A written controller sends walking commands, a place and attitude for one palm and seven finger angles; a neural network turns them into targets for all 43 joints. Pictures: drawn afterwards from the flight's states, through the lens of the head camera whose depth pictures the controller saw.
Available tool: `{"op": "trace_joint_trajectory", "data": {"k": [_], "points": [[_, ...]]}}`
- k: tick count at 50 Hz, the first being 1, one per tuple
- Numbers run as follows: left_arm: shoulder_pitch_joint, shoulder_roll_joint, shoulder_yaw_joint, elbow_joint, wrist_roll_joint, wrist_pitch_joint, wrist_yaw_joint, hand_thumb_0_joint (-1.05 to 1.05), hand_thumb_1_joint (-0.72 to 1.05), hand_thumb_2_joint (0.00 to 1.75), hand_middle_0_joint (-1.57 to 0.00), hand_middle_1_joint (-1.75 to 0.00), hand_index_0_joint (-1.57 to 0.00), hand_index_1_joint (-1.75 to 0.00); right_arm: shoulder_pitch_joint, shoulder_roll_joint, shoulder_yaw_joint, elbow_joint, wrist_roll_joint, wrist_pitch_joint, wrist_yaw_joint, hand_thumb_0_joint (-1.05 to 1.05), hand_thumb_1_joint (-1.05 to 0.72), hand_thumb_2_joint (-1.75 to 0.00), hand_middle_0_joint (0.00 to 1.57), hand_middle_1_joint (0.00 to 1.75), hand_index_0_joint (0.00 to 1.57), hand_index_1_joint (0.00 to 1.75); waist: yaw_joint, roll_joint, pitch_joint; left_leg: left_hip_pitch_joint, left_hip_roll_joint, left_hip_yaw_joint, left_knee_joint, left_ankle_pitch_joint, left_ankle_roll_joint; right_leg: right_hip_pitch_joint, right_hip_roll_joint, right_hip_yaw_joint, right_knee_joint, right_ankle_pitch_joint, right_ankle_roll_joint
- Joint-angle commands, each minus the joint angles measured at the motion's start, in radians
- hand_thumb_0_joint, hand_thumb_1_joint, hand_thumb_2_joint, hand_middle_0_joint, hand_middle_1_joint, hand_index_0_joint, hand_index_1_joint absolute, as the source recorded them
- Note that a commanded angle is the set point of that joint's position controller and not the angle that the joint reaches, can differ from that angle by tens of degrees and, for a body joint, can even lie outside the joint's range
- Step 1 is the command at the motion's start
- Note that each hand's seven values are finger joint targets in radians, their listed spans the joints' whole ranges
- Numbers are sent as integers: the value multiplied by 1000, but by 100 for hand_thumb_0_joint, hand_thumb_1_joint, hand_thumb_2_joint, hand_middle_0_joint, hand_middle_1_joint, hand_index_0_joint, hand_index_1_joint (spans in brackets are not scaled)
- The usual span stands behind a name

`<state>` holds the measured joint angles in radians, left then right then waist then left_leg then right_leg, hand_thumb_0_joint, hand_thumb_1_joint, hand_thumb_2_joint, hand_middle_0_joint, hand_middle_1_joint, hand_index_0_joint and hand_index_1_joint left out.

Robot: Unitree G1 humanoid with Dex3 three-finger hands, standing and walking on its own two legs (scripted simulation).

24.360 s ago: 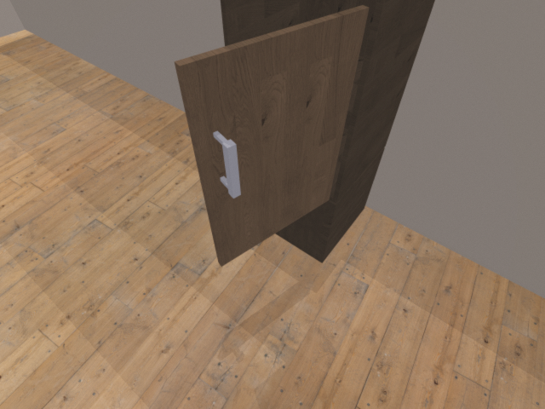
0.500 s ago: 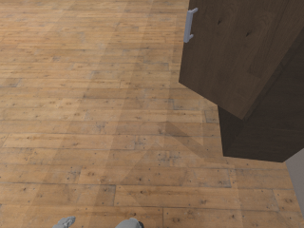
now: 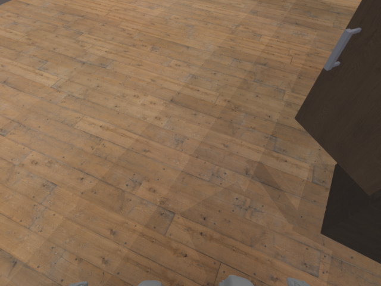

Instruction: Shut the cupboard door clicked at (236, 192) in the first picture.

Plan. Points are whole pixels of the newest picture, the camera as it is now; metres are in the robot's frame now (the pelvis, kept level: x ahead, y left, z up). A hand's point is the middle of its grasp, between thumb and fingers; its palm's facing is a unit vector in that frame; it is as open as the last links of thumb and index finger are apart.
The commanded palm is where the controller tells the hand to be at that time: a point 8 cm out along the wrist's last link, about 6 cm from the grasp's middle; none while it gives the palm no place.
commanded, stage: walk to a spot facing it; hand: left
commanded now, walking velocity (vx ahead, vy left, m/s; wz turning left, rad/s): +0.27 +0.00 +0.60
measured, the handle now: (341, 49) +0.81 -0.44 +0.05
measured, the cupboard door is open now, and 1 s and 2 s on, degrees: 54 54 54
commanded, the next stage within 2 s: turn to face it in 1.02 s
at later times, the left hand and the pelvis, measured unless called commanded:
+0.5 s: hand out of the picture -0.01 +0.22 -0.18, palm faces +0.36 -0.91 -0.20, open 7.4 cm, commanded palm none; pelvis +0.06 +0.03 +0.00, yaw +19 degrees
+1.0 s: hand (94, 241) +0.22 +0.25 -0.14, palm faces +0.55 -0.80 -0.24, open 7.3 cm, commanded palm none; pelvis +0.26 +0.05 +0.02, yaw +33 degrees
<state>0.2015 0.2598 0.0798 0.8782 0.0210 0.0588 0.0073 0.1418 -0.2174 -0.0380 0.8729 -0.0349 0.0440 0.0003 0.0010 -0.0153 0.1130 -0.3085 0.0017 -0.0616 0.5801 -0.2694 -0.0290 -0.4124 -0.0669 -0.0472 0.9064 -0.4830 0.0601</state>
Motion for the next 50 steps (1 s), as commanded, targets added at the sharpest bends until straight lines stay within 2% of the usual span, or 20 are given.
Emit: {"op": "trace_joint_trajectory", "data": {"k": [1, 2, 3, 5, 7, 9, 16, 20, 21, 22, 23, 28, 35, 37, 38, 39, 40, 41, 44, 50], "points": [[166, 75, 25, -48, 1, -40, -2, 0, 90, 90, -20, -30, -20, -30, -61, -210, -68, -87, 4, 2, -13, 0, -90, -90, 20, 30, 20, 30, 52, 160, -143, -149, 127, -189, -147, -160, 125, 294, 56, -48, -317, 136, -4], [237, 129, 40, -37, 16, -50, -1, 0, 90, 90, -20, -30, -20, -30, -76, -168, -64, -103, 12, 6, -5, 0, -90, -90, 20, 30, 20, 30, 90, -14, -124, -314, 15, -110, 24, -349, 75, 404, -42, 84, -509, -40, -32], [252, 218, 51, -49, 32, -55, 9, 0, 90, 90, -20, -30, -20, -30, -71, -80, -51, -128, 16, 3, 3, 0, -90, -90, 20, 30, 20, 30, 113, -337, -90, -489, -113, 20, 385, -392, 10, 401, -335, 498, -754, -342, -139], [107, 194, 42, -93, 10, -67, 19, 0, 90, 90, -20, -30, -20, -30, -68, -123, -66, -126, 1, 7, 17, 0, -90, -90, 20, 30, 20, 30, 23, -244, -18, -413, -5, -66, 728, -220, 16, 108, -398, 589, -826, -422, -203], [-12, 128, 29, -103, 14, -83, 19, 0, 90, 90, -20, -30, -20, -30, -1, -114, -67, -86, -2, 9, 37, 0, -90, -90, 20, 30, 20, 30, -49, -165, -27, -353, 50, -17, 740, -97, 1, 88, -316, 296, -759, -218, -168], [22, 108, 28, -81, 13, -99, 16, 0, 90, 90, -20, -30, -20, -30, 3, -78, -56, -70, 3, 4, 48, 0, -90, -90, 20, 30, 20, 30, -30, -133, -62, -290, 53, 55, 588, -65, -11, 167, -254, 97, -718, 16, -149], [186, 145, 49, 20, 15, -107, 3, 0, 90, 90, -20, -30, -20, -30, -99, -30, -32, -93, 12, -31, 58, 0, -90, -90, 20, 30, 20, 30, 61, -165, -63, -228, 51, 167, 143, -144, 16, 384, -326, -31, -645, 246, -164], [148, 154, 53, 19, 1, -102, -9, 0, 90, 90, -20, -30, -20, -30, 92, -94, -42, -40, 5, -58, 47, 0, -90, -90, 20, 30, 20, 30, -40, -37, -153, 208, 1, 214, -143, -37, 48, 212, -274, -176, -345, 313, -88], [150, 88, 44, -10, -5, -96, -21, 0, 90, 90, -20, -30, -20, -30, 224, -211, -74, -7, -5, -64, 33, 0, -90, -90, 20, 30, 20, 30, -104, 245, -228, 445, 214, -124, -221, -113, 137, -39, -154, -243, -39, 140, -21], [13, 52, 17, -91, 5, -97, -30, 0, 90, 90, -20, -30, -20, -30, 357, -290, -90, 27, -4, -62, 16, 0, -90, -90, 20, 30, 20, 30, -169, 348, -202, 539, 400, -408, -309, -34, 235, -327, -60, -156, 197, -124, 2], [-73, 64, 17, -124, 10, -99, -28, 0, 90, 90, -20, -30, -20, -30, 383, -293, -84, 52, -3, -62, 6, 0, -90, -90, 20, 30, 20, 30, -177, 202, -173, 466, 435, -434, -314, -63, 269, -376, -82, -38, 261, -98, -19], [-3, 33, 22, -36, 9, -83, -42, 0, 90, 90, -20, -30, -20, -30, 173, -156, -40, 22, 1, -93, -18, 0, -90, -90, 20, 30, 20, 30, -43, 184, -83, 222, 255, -155, -345, 6, 203, -245, -88, 10, 137, 156, -11], [-20, 23, 14, -39, 6, -84, -49, 0, 90, 90, -20, -30, -20, -30, 147, -157, -48, 55, 4, -90, -10, 0, -90, -90, 20, 30, 20, 30, -4, 133, -30, 62, 207, -74, -317, -2, 196, 43, 1, -70, -225, 295, -3], [79, 52, 28, -17, 8, -89, -45, 0, 90, 90, -20, -30, -20, -30, 112, -150, -49, 56, 7, -84, -7, 0, -90, -90, 20, 30, 20, 30, 54, 111, -29, -62, 172, -67, -223, -78, 165, 245, 24, -65, -303, 316, -12], [208, 100, 46, 16, 12, -99, -39, 0, 90, 90, -20, -30, -20, -30, 90, -128, -46, 52, 13, -84, -6, 0, -90, -90, 20, 30, 20, 30, 119, 13, -68, -171, 101, -16, -39, -109, 132, 433, -22, 4, -384, 229, -29], [336, 210, 70, 38, 25, -114, -26, 0, 90, 90, -20, -30, -20, -30, 122, -49, -33, 29, 27, -88, 2, 0, -90, -90, 20, 30, 20, 30, 166, -300, -164, -319, -51, 107, 338, -266, 75, 588, -293, 336, -585, -16, -106], [338, 245, 66, 29, 12, -103, -15, 0, 90, 90, -20, -30, -20, -30, 121, -49, -37, 2, 21, -83, 2, 0, -90, -90, 20, 30, 20, 30, 148, -344, -176, -380, -55, 35, 605, -383, 77, 517, -435, 582, -744, -197, -170], [239, 206, 60, 6, 12, -105, -6, 0, 90, 90, -20, -30, -20, -30, 121, -71, -46, 12, 12, -77, 5, 0, -90, -90, 20, 30, 20, 30, 99, -340, -126, -406, 0, -21, 745, -278, 76, 386, -434, 626, -790, -345, -180], [60, 49, 18, -27, 8, -117, 4, 0, 90, 90, -20, -30, -20, -30, 126, -31, -41, 66, 7, -56, 21, 0, -90, -90, 20, 30, 20, 30, -4, -103, -84, -302, 89, 13, 720, -23, 39, 201, -305, 134, -713, 121, -131], [136, 29, 15, 24, 4, -132, 16, 0, 90, 90, -20, -30, -20, -30, 78, 22, -23, 36, 9, -25, 33, 0, -90, -90, 20, 30, 20, 30, -11, -88, -121, -321, 82, 112, 475, -17, -2, 358, -288, -125, -599, 845, -154]]}}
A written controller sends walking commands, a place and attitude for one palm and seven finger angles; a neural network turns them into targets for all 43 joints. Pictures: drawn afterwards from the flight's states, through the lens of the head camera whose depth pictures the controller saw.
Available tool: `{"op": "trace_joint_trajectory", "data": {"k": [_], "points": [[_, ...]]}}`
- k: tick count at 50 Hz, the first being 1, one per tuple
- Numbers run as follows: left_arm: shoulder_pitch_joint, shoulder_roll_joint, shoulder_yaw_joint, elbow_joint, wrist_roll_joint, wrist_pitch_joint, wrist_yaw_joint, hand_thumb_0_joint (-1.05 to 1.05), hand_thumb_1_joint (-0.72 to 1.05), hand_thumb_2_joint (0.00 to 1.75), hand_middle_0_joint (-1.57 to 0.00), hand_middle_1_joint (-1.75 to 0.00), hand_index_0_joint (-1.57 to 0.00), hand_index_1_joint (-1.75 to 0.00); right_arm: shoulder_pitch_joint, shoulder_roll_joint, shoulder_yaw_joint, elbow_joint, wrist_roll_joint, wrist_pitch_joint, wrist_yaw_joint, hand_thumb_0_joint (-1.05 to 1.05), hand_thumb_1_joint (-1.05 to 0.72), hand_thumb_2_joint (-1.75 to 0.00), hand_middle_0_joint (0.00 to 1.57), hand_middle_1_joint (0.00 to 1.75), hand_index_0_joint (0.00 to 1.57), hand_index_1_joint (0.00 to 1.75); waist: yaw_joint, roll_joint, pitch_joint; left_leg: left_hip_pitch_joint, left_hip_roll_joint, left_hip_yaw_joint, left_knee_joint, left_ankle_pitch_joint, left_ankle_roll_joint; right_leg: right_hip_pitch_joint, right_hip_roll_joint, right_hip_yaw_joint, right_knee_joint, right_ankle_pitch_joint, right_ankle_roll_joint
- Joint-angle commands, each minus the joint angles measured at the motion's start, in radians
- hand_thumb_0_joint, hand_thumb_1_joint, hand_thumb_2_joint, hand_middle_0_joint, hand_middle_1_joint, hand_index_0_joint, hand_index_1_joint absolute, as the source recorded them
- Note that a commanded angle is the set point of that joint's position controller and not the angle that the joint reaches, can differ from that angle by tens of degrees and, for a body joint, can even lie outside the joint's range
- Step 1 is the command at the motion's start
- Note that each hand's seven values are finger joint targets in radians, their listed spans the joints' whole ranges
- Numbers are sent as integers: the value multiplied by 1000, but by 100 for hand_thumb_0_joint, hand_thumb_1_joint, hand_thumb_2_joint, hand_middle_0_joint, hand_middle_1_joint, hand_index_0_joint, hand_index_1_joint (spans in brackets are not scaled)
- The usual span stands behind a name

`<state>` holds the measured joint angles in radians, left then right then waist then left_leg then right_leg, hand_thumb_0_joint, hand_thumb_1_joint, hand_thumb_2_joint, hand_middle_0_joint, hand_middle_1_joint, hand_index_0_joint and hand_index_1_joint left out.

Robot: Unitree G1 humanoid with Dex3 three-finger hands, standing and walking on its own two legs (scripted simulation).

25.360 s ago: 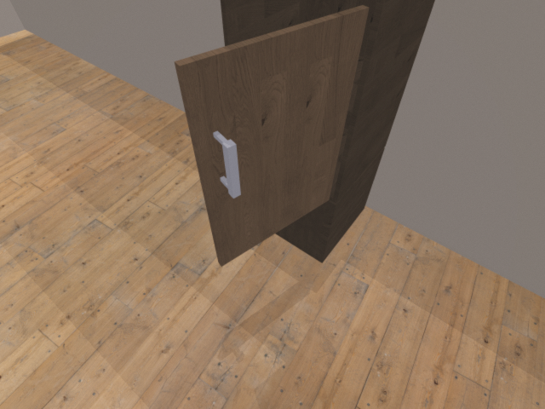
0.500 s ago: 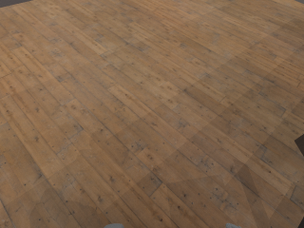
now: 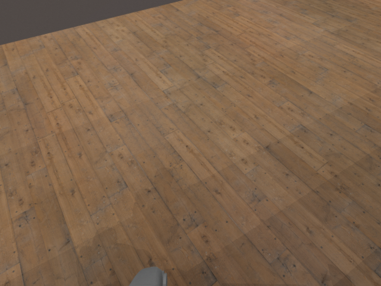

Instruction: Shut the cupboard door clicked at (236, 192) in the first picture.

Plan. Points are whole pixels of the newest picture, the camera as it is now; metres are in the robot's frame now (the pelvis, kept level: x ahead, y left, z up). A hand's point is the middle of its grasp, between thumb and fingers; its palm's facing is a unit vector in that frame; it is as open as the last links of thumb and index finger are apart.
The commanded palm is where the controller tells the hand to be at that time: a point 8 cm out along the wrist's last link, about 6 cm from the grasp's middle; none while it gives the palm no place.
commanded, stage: walk to a spot facing it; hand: left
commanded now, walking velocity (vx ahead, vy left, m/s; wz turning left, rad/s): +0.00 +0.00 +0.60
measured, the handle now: out of the picture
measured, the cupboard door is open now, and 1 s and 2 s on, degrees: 54 54 54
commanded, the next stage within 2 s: turn to face it in 0.02 s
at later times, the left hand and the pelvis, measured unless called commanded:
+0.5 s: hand out of the picture +0.10 +0.22 -0.18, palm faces +0.08 -0.98 -0.19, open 7.4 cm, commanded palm none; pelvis +0.09 +0.03 -0.01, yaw -2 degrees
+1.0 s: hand (116, 233) +0.28 +0.22 -0.19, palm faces -0.29 -0.93 -0.22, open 7.4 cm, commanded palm none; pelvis +0.13 +0.05 -0.01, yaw -20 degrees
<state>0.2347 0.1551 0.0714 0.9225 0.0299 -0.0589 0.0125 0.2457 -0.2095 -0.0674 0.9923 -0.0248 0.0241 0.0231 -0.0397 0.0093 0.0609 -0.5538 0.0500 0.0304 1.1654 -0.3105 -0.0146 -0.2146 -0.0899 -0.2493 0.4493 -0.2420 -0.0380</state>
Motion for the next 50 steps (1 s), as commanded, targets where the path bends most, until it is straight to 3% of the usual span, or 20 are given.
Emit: {"op": "trace_joint_trajectory", "data": {"k": [1, 7, 9, 10, 11, 12, 13, 15, 20, 27, 28, 30, 32, 36, 43, 45, 46, 47, 48, 50], "points": [[105, 142, 21, -17, -6, -11, 11, 0, 90, 90, -20, -30, -20, -30, -47, 15, 9, -96, -1, -1, 13, 0, -90, -90, 20, 30, 20, 30, 33, -118, -58, -70, 30, 36, -154, 38, -17, 162, -259, 54, -141, 615, -50], [138, 182, 21, -2, 1, 5, 13, 0, 90, 90, -20, -30, -20, -30, -142, -5, 25, -154, 0, -13, 18, 0, -90, -90, 20, 30, 20, 30, 60, -159, -71, 60, -10, 91, -472, 20, 17, 231, -283, 49, -22, 744, -47], [117, 187, 15, 0, -8, 7, 17, 0, 90, 90, -20, -30, -20, -30, -32, -29, 27, -117, -4, -27, 4, 0, -90, -90, 20, 30, 20, 30, 5, -128, -123, 302, -51, 102, -639, 189, 35, 158, -228, 27, 98, 724, -20], [130, 166, 2, -2, -13, 14, 18, 0, 90, 90, -20, -30, -20, -30, 55, -94, 18, -89, -12, -36, -3, 0, -90, -90, 20, 30, 20, 30, -22, -27, -192, 520, 37, 34, -673, 501, 63, 39, -172, 13, 236, 496, 27], [184, 98, -14, -6, -25, 24, 23, 0, 90, 90, -20, -30, -20, -30, 119, -189, 2, -74, -15, -45, -16, 0, -90, -90, 20, 30, 20, 30, -28, 213, -277, 717, 289, -244, -653, 926, 185, -170, -48, 15, 405, -71, 79], [167, 91, -33, -8, -20, 33, 31, 0, 90, 90, -20, -30, -20, -30, 147, -216, 5, -58, -3, -38, -28, 0, -90, -90, 20, 30, 20, 30, -37, 200, -273, 657, 387, -263, -700, 1043, 247, -155, 3, 126, 561, -477, 62], [159, 81, -35, -2, -20, 47, 35, 0, 90, 90, -20, -30, -20, -30, 70, -207, 16, -73, -1, -42, -45, 0, -90, -90, 20, 30, 20, 30, -4, 128, -223, 596, 391, -235, -721, 969, 250, -190, -2, 205, 583, -459, 63], [108, 88, -24, 31, -19, 73, 27, 0, 90, 90, -20, -30, -20, -30, -43, -169, 21, -92, 0, -38, -60, 0, -90, -90, 20, 30, 20, 30, 6, 223, -132, 439, 362, -177, -800, 648, 218, -196, -13, 259, 605, -371, 68], [119, 80, 9, 38, -5, 109, -11, 0, 90, 90, -20, -30, -20, -30, -151, -160, 10, -103, -7, -9, -57, 0, -90, -90, 20, 30, 20, 30, 53, 119, -54, 269, 312, -49, -882, 105, 167, -154, 22, 192, 496, -239, 62], [124, 87, 33, -13, 1, 99, -27, 0, 90, 90, -20, -30, -20, -30, -159, -168, -26, -110, 0, 7, -48, 0, -90, -90, 20, 30, 20, 30, 75, 113, -65, 253, 291, 61, -743, 3, 107, -56, 69, 131, 202, -32, 60], [147, 105, 40, -16, 2, 95, -26, 0, 90, 90, -20, -30, -20, -30, -166, -152, -27, -116, 3, 7, -46, 0, -90, -90, 20, 30, 20, 30, 94, 74, -64, 227, 253, 105, -662, -5, 75, -16, 59, 168, 108, 31, 46], [151, 260, 62, -30, 14, 74, -13, 0, 90, 90, -20, -30, -20, -30, -179, -45, -12, -170, 14, 10, -34, 0, -90, -90, 20, 30, 20, 30, 117, -301, -34, 5, 7, 175, -261, -300, -28, 27, -242, 657, -169, 236, -117], [127, 268, 67, -39, 5, 71, 10, 0, 90, 90, -20, -30, -20, -30, -207, -64, -14, -196, 9, 18, -41, 0, -90, -90, 20, 30, 20, 30, 104, -288, -69, -90, 0, -19, -14, -263, -26, 60, -258, 748, -176, 254, -193], [38, 218, 49, -67, 0, 69, 9, 0, 90, 90, -20, -30, -20, -30, -148, -77, -7, -162, 10, 3, -43, 0, -90, -90, 20, 30, 20, 30, 64, -149, -138, -19, 10, -30, -91, -127, -52, 109, -154, 533, -70, 422, -154], [6, 273, 59, -78, 3, 88, -1, 0, 90, 90, -20, -30, -20, -30, -103, -84, 2, -176, 20, -7, -51, 0, -90, -90, 20, 30, 20, 30, 66, -153, -120, 137, -32, -4, -452, -111, -51, 73, -117, 589, -32, 424, -141], [-50, 267, 55, -91, -7, 96, -3, 0, 90, 90, -20, -30, -20, -30, -16, -103, 4, -154, 22, -17, -57, 0, -90, -90, 20, 30, 20, 30, 17, -147, -128, 314, -37, -6, -668, 47, -45, -41, -72, 581, 19, 336, -81], [-63, 227, 47, -107, -15, 102, -6, 0, 90, 90, -20, -30, -20, -30, 21, -149, -2, -144, 16, -29, -61, 0, -90, -90, 20, 30, 20, 30, 5, -33, -142, 446, 50, -83, -815, 94, -20, -160, 8, 525, 98, 204, -26], [-40, 169, 31, -128, -23, 105, -19, 0, 90, 90, -20, -30, -20, -30, 27, -248, -20, -154, 3, -33, -62, 0, -90, -90, 20, 30, 20, 30, 13, 254, -141, 523, 292, -330, -887, 177, 73, -322, 147, 380, 296, -150, 38], [-68, 184, 29, -153, -16, 100, -25, 0, 90, 90, -20, -30, -20, -30, 49, -286, -21, -172, -6, -28, -68, 0, -90, -90, 20, 30, 20, 30, -3, 277, -119, 452, 435, -421, -895, 290, 180, -339, 137, 289, 506, -385, 63], [-107, 203, 43, -134, -5, 109, -35, 0, 90, 90, -20, -30, -20, -30, 16, -245, -9, -169, -14, -35, -72, 0, -90, -90, 20, 30, 20, 30, 21, 202, -74, 392, 365, -317, -853, 491, 187, -354, 94, 316, 720, -316, 79]]}}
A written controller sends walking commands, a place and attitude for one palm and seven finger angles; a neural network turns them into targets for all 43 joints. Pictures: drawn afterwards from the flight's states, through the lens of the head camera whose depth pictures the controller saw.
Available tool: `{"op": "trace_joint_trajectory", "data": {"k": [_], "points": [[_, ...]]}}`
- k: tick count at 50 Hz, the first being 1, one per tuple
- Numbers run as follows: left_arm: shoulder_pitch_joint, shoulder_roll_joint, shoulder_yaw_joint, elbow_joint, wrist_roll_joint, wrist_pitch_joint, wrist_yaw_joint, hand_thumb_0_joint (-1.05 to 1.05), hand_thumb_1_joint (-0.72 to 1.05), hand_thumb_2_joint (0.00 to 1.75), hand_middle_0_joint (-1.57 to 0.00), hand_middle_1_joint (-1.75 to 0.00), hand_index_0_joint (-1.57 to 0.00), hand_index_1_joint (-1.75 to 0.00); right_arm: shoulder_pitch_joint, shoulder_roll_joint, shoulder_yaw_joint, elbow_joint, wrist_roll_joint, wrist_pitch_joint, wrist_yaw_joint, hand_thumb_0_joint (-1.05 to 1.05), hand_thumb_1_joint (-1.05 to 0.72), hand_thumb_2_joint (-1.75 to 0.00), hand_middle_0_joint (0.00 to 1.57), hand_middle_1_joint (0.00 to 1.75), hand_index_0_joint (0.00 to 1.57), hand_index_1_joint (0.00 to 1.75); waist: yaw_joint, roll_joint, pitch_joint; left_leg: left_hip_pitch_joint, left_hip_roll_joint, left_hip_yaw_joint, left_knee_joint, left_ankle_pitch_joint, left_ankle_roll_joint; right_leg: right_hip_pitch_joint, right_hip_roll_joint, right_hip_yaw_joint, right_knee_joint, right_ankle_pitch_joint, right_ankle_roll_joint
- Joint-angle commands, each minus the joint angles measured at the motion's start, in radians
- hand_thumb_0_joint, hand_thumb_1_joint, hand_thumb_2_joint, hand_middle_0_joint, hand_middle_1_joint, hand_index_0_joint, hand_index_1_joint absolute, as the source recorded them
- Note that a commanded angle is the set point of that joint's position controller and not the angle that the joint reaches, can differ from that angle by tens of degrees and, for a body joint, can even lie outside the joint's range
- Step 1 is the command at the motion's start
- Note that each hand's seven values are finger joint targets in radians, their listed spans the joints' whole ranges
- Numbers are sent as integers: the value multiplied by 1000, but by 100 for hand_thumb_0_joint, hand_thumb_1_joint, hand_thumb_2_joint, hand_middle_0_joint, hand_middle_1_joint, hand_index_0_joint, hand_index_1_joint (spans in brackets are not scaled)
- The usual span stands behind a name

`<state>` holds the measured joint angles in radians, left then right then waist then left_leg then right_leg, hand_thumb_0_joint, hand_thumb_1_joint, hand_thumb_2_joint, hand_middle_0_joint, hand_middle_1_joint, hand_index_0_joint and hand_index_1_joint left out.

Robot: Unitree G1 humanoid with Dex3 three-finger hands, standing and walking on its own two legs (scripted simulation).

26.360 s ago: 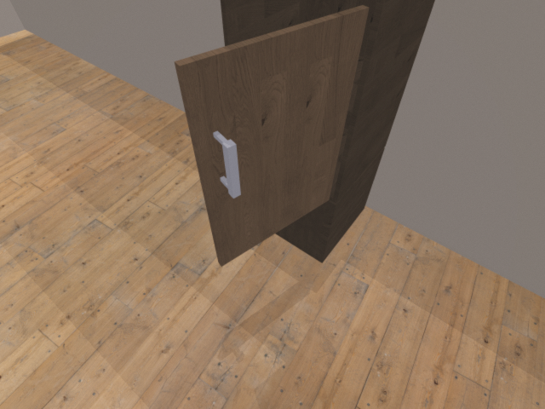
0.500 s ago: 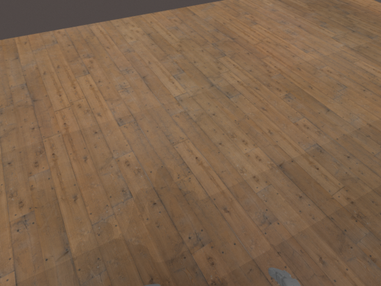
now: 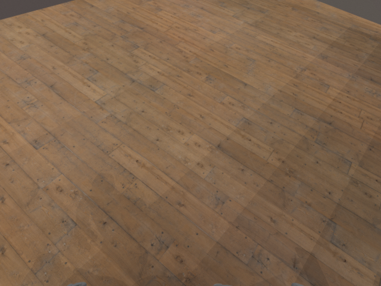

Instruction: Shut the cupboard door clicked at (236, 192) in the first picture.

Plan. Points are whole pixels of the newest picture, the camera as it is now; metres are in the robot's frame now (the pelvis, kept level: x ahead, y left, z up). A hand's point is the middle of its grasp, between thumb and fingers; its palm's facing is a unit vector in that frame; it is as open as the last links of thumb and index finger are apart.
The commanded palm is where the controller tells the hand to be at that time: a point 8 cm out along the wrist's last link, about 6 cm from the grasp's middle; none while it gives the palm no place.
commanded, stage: turn to face it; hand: left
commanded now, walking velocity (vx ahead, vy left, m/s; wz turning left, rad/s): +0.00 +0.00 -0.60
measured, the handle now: out of the picture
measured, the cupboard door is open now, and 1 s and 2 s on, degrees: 54 54 54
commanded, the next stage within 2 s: none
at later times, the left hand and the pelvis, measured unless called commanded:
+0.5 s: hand (133, 273) +0.16 +0.13 -0.14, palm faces -0.32 -0.92 -0.25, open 7.4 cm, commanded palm none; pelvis -0.01 -0.02 +0.01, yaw -18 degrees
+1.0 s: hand (141, 251) +0.21 +0.13 -0.15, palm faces -0.55 -0.81 -0.21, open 7.4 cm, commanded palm none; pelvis +0.00 +0.01 +0.01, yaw -35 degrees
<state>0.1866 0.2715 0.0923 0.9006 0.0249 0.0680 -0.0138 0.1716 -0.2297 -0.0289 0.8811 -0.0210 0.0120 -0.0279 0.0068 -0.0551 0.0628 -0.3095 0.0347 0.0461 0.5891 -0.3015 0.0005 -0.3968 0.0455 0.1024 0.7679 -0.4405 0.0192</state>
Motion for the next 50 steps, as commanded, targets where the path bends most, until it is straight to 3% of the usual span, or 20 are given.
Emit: {"op": "trace_joint_trajectory", "data": {"k": [1, 4, 10, 14, 15, 16, 17, 18, 19, 21, 23, 29, 32, 33, 34, 35, 37, 40, 47, 50], "points": [[-52, 79, 21, -104, -5, -14, -15, 0, 90, 90, -20, -30, -20, -30, 50, -204, -42, -71, -17, -22, -22, 0, -90, -90, 20, 30, 20, 30, -8, 251, -66, 157, 340, -238, -255, 529, 161, -173, -56, -53, 412, -83, 31], [-72, 54, 8, -111, -8, -2, -26, 0, 90, 90, -20, -30, -20, -30, 69, -184, -39, -61, -15, -20, -23, 0, -90, -90, 20, 30, 20, 30, -16, 231, -96, 232, 285, -95, -216, 604, 134, -148, -63, -104, 332, -31, 42], [-145, 28, -3, -141, -5, -9, -32, 0, 90, 90, -20, -30, -20, -30, 133, -204, -59, -27, -14, -14, -10, 0, -90, -90, 20, 30, 20, 30, -57, 268, -108, 249, 310, -7, -180, 599, 124, -28, -53, -179, 58, -7, 23], [-55, 53, 2, -120, -5, -21, -25, 0, 90, 90, -20, -30, -20, -30, 88, -221, -70, -32, -6, -6, 1, 0, -90, -90, 20, 30, 20, 30, -4, 252, -118, 156, 304, 53, -63, 473, 57, 188, -38, -207, -247, 193, -9], [15, 99, 12, -99, -1, -29, -19, 0, 90, 90, -20, -30, -20, -30, 80, -204, -71, -40, 2, -5, 6, 0, -90, -90, 20, 30, 20, 30, 29, 160, -133, 46, 267, 86, 52, 342, 7, 338, -88, -142, -364, 309, -33], [76, 208, 32, -81, 9, -42, -6, 0, 90, 90, -20, -30, -20, -30, 57, -126, -53, -79, 10, -1, 12, 0, -90, -90, 20, 30, 20, 30, 60, -168, -145, -204, 125, 176, 266, -120, -63, 493, -339, 166, -443, 548, -119], [113, 252, 37, -68, -3, -42, 7, 0, 90, 90, -20, -30, -20, -30, 5, -114, -43, -115, 5, 15, 8, 0, -90, -90, 20, 30, 20, 30, 85, -212, -117, -292, 57, 71, 472, -350, -78, 397, -458, 284, -430, 772, -218], [95, 241, 42, -76, -3, -40, 20, 0, 90, 90, -20, -30, -20, -30, -13, -109, -40, -117, 7, 22, -1, 0, -90, -90, 20, 30, 20, 30, 70, -147, -113, -346, 69, -26, 563, -309, -72, 389, -425, 263, -419, 723, -252], [46, 213, 40, -85, -2, -42, 27, 0, 90, 90, -20, -30, -20, -30, -16, -115, -40, -105, 8, 18, -7, 0, -90, -90, 20, 30, 20, 30, 49, -216, -108, -389, 77, -54, 603, -271, -77, 385, -389, 277, -414, 684, -251], [-39, 156, 20, -112, -5, -42, 26, 0, 90, 90, -20, -30, -20, -30, 6, -128, -45, -75, 6, 20, 1, 0, -90, -90, 20, 30, 20, 30, 1, -120, -97, -301, 84, -55, 585, -145, -90, 289, -306, 151, -400, 627, -214], [-65, 155, 19, -122, 1, -44, 25, 0, 90, 90, -20, -30, -20, -30, 42, -106, -42, -60, 5, 23, 9, 0, -90, -90, 20, 30, 20, 30, -20, -92, -119, -212, 64, -23, 487, -113, -93, 227, -271, 114, -397, 566, -195], [-38, 178, 31, -108, 7, -36, 15, 0, 90, 90, -20, -30, -20, -30, 27, -94, -42, -83, 12, 13, 8, 0, -90, -90, 20, 30, 20, 30, -5, -118, -97, -105, 9, -6, 204, -120, -80, 165, -254, 221, -395, 433, -198], [-61, 148, 28, -105, -3, -27, 14, 0, 90, 90, -20, -30, -20, -30, 113, -106, -42, -58, 17, -6, -2, 0, -90, -90, 20, 30, 20, 30, -53, -74, -124, 124, -1, -16, -122, 55, -66, 51, -191, 225, -290, 406, -117], [-44, 95, 17, -122, -14, -20, 10, 0, 90, 90, -20, -30, -20, -30, 141, -175, -50, -53, 6, -19, -9, 0, -90, -90, 20, 30, 20, 30, -56, 119, -147, 235, 146, -168, -264, 45, -17, -69, -80, 138, -170, 230, -60], [-21, 48, 5, -141, -19, -20, -2, 0, 90, 90, -20, -30, -20, -30, 153, -272, -67, -67, -7, -21, -12, 0, -90, -90, 20, 30, 20, 30, -54, 391, -147, 273, 394, -400, -331, 137, 96, -194, 28, -37, 76, -126, 0], [-52, 81, 9, -146, -6, -21, -7, 0, 90, 90, -20, -30, -20, -30, 156, -277, -66, -70, -13, -20, -17, 0, -90, -90, 20, 30, 20, 30, -69, 313, -129, 197, 464, -433, -321, 201, 167, -190, -14, -45, 273, -180, 7], [-44, 87, 20, -116, -1, -20, -16, 0, 90, 90, -20, -30, -20, -30, 75, -216, -49, -87, -13, -26, -20, 0, -90, -90, 20, 30, 20, 30, -24, 266, -108, 162, 383, -285, -267, 392, 157, -195, -57, -53, 426, -101, 21], [-52, 49, 14, -102, -7, -8, -29, 0, 90, 90, -20, -30, -20, -30, 57, -181, -44, -82, -14, -21, -20, 0, -90, -90, 20, 30, 20, 30, -19, 239, -92, 198, 300, -89, -227, 502, 128, -164, -69, -103, 367, -34, 41], [-96, 28, 2, -117, -5, -11, -34, 0, 90, 90, -20, -30, -20, -30, 103, -204, -63, -40, -12, -10, -6, 0, -90, -90, 20, 30, 20, 30, -50, 297, -94, 208, 323, 8, -190, 479, 119, -27, -57, -191, 59, -9, 25], [-57, 36, 3, -106, -6, -19, -29, 0, 90, 90, -20, -30, -20, -30, 75, -220, -72, -38, -10, -5, -1, 0, -90, -90, 20, 30, 20, 30, -22, 286, -106, 169, 329, 38, -122, 427, 85, 97, -45, -208, -135, 84, 2]]}}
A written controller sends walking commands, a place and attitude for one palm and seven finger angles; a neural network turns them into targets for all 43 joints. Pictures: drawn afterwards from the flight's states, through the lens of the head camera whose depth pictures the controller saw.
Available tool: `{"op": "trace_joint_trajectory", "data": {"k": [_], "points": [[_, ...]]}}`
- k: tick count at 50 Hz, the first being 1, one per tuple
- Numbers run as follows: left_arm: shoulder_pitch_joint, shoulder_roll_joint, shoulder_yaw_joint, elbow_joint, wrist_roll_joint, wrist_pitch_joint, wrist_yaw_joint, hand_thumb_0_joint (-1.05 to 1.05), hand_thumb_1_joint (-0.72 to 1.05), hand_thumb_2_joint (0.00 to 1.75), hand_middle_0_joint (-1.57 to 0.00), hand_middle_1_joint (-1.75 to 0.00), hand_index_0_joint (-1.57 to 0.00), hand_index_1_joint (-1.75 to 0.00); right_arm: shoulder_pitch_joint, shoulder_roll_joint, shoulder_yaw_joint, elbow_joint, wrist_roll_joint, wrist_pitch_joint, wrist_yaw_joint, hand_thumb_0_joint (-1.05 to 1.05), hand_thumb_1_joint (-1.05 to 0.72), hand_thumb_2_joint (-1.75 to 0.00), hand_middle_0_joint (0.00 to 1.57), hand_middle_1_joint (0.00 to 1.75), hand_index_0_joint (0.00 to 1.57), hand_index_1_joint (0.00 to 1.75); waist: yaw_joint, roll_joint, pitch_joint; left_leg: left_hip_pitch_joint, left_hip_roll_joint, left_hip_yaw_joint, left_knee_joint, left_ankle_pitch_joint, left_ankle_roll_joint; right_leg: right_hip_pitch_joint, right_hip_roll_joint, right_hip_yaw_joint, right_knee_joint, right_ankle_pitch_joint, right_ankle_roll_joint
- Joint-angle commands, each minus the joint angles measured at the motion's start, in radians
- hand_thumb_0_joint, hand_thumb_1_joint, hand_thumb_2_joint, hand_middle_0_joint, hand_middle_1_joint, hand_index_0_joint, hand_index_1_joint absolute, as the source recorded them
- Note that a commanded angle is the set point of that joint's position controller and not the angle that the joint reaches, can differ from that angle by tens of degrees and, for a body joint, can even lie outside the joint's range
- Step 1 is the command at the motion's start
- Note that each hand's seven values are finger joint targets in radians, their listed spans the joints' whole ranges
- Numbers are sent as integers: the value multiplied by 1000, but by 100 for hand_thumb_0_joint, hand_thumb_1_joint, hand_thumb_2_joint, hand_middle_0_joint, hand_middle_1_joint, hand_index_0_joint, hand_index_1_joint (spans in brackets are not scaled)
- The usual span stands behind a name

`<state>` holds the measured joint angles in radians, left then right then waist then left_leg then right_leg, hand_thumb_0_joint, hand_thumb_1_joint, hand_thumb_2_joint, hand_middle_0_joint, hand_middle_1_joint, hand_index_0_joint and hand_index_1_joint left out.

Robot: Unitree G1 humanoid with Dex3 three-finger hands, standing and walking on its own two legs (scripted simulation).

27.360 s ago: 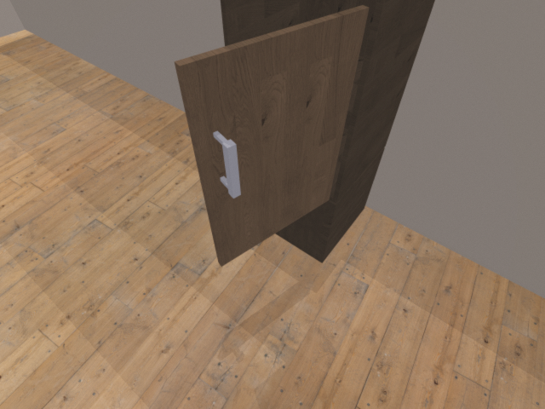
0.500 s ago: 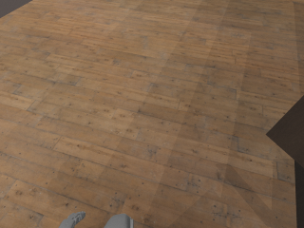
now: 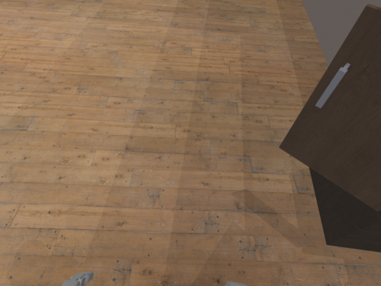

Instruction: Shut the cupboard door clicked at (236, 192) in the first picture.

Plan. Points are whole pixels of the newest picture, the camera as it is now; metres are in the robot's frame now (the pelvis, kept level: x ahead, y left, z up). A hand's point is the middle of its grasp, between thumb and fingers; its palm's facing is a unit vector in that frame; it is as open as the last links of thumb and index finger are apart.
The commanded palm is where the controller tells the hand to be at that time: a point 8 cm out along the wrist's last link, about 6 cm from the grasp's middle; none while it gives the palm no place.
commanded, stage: turn to face it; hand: left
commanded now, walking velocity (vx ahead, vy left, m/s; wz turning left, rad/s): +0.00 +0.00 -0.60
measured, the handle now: (332, 86) +0.66 -0.39 +0.04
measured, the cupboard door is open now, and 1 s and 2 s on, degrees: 54 54 54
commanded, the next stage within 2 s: take the last steps up to it in 1.10 s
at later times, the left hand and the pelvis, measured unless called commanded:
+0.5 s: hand (114, 278) +0.15 +0.19 -0.18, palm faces -0.26 -0.95 -0.20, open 7.4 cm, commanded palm none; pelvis +0.01 +0.01 -0.01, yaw -17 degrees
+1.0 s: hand (149, 266) +0.18 +0.11 -0.16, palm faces -0.50 -0.84 -0.23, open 7.4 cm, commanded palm none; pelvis +0.01 -0.02 +0.00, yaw -30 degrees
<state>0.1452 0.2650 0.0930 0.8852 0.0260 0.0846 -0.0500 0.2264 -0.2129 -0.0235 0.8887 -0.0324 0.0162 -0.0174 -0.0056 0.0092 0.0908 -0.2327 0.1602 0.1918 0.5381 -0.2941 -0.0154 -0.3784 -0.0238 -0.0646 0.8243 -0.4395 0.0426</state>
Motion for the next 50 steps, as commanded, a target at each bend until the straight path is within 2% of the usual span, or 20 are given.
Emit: {"op": "trace_joint_trajectory", "data": {"k": [1, 2, 3, 4, 6, 9, 15, 18, 20, 22, 24, 26, 32, 35, 36, 37, 38, 40, 43, 50], "points": [[36, 61, 7, -76, -5, -41, 10, 0, 90, 90, -20, -30, -20, -30, 5, -237, -79, -50, 7, -7, -9, 0, -90, -90, 20, 30, 20, 30, 19, 173, -150, 44, 185, -79, 3, 363, 65, 181, 28, -46, -322, 204, -32], [103, 121, 18, -57, 1, -49, 17, 0, 90, 90, -20, -30, -20, -30, -3, -212, -79, -60, 16, -4, -1, 0, -90, -90, 20, 30, 20, 30, 51, 50, -165, -74, 134, -36, 135, 221, 9, 325, -45, 52, -430, 310, -64], [145, 229, 37, -46, 9, -64, 31, 0, 90, 90, -20, -30, -20, -30, -30, -123, -55, -106, 20, -2, 2, 0, -90, -90, 20, 30, 20, 30, 76, -288, -148, -349, -26, 28, 362, -264, -58, 456, -306, 400, -507, 579, -166], [190, 265, 37, -33, -7, -62, 42, 0, 90, 90, -20, -30, -20, -30, -85, -138, -46, -132, 19, 13, -4, 0, -90, -90, 20, 30, 20, 30, 108, -256, -135, -386, -62, -107, 541, -365, -59, 345, -392, 473, -499, 697, -257], [90, 221, 37, -56, -3, -62, 60, 0, 90, 90, -20, -30, -20, -30, -88, -147, -49, -117, 20, 15, -15, 0, -90, -90, 20, 30, 20, 30, 57, -305, -118, -466, -48, -205, 659, -266, -62, 318, -318, 465, -506, 552, -271], [-8, 164, 18, -89, -2, -62, 60, 0, 90, 90, -20, -30, -20, -30, -42, -136, -47, -81, 16, 14, -2, 0, -90, -90, 20, 30, 20, 30, 0, -167, -133, -330, -50, -172, 561, -136, -78, 223, -216, 290, -455, 573, -227], [-1, 190, 28, -84, 5, -55, 52, 0, 90, 90, -20, -30, -20, -30, -21, -114, -44, -91, 22, 6, -1, 0, -90, -90, 20, 30, 20, 30, 6, -181, -130, -183, -109, -143, 234, -120, -69, 146, -190, 371, -440, 458, -221], [-36, 161, 21, -90, -9, -42, 48, 0, 90, 90, -20, -30, -20, -30, 90, -144, -45, -57, 24, -12, -11, 0, -90, -90, 20, 30, 20, 30, -50, -104, -155, 76, -106, -154, -104, 70, -53, 3, -112, 348, -328, 355, -128], [-1, 67, 1, -128, -19, -36, 33, 0, 90, 90, -20, -30, -20, -30, 125, -302, -70, -72, 1, -23, -20, 0, -90, -90, 20, 30, 20, 30, -48, 325, -163, 151, 298, -553, -286, 136, 124, -205, 90, 94, 84, -168, -19], [-22, 103, 13, -113, -3, -36, 25, 0, 90, 90, -20, -30, -20, -30, 74, -270, -59, -79, -4, -31, -26, 0, -90, -90, 20, 30, 20, 30, -26, 232, -150, 66, 300, -524, -252, 250, 177, -209, 26, 129, 350, -138, -12], [-19, 81, 16, -90, -7, -32, 11, 0, 90, 90, -20, -30, -20, -30, 3, -227, -50, -95, -6, -29, -26, 0, -90, -90, 20, 30, 20, 30, 0, 174, -112, 54, 212, -327, -216, 349, 149, -193, 2, 92, 363, -59, 5], [-25, 58, 11, -86, -9, -23, 5, 0, 90, 90, -20, -30, -20, -30, 13, -209, -48, -82, -4, -25, -27, 0, -90, -90, 20, 30, 20, 30, -6, 186, -115, 82, 173, -222, -193, 396, 130, -163, 0, 56, 295, -28, 12], [-53, 35, -2, -93, -8, -30, 5, 0, 90, 90, -20, -30, -20, -30, 55, -229, -67, -43, -2, -13, -14, 0, -90, -90, 20, 30, 20, 30, -35, 227, -125, 93, 202, -149, -143, 401, 131, -14, 18, -25, -25, -21, -7], [31, 52, 3, -68, -8, -41, 11, 0, 90, 90, -20, -30, -20, -30, 22, -237, -75, -42, 6, -6, -8, 0, -90, -90, 20, 30, 20, 30, 12, 186, -145, 13, 180, -93, -28, 322, 70, 180, 34, -45, -307, 189, -32], [99, 104, 12, -47, -2, -50, 18, 0, 90, 90, -20, -30, -20, -30, 9, -214, -75, -49, 15, -4, -3, 0, -90, -90, 20, 30, 20, 30, 44, 69, -171, -73, 131, -56, 90, 199, 17, 309, -29, 42, -435, 286, -57], [131, 212, 30, -38, 8, -65, 34, 0, 90, 90, -20, -30, -20, -30, -3, -128, -57, -87, 21, -1, 4, 0, -90, -90, 20, 30, 20, 30, 61, -249, -149, -328, -22, 25, 300, -213, -54, 436, -285, 377, -527, 493, -153], [178, 257, 32, -22, -6, -65, 44, 0, 90, 90, -20, -30, -20, -30, -66, -128, -46, -113, 19, 12, -1, 0, -90, -90, 20, 30, 20, 30, 98, -244, -136, -377, -68, -95, 496, -356, -56, 335, -386, 462, -516, 641, -247], [95, 204, 29, -30, -3, -69, 62, 0, 90, 90, -20, -30, -20, -30, -67, -134, -48, -89, 19, 17, -13, 0, -90, -90, 20, 30, 20, 30, 46, -279, -115, -453, -57, -205, 638, -257, -58, 302, -314, 454, -513, 571, -265], [3, 136, 8, -54, -4, -71, 65, 0, 90, 90, -20, -30, -20, -30, -8, -125, -44, -40, 15, 14, -3, 0, -90, -90, 20, 30, 20, 30, -11, -182, -154, -341, -52, -176, 576, -117, -72, 265, -209, 248, -455, 647, -222], [32, 155, 16, -28, 4, -64, 62, 0, 90, 90, -20, -30, -20, -30, -18, -92, -36, -39, 22, 8, -4, 0, -90, -90, 20, 30, 20, 30, 10, -171, -119, -185, -112, -138, 228, -114, -55, 191, -205, 317, -453, 539, -232]]}}
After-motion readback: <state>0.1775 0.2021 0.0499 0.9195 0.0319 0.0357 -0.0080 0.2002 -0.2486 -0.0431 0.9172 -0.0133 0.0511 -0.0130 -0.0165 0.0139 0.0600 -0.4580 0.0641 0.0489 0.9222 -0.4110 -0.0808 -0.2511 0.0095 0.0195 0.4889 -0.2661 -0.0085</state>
